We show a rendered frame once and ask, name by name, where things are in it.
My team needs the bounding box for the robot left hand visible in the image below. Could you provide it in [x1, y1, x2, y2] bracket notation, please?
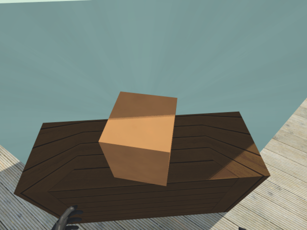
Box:
[51, 205, 83, 230]

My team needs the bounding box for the pedestal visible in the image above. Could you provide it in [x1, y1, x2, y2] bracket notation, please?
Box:
[14, 112, 270, 224]

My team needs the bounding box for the carton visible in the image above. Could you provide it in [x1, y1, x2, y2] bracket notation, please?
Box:
[99, 92, 177, 186]

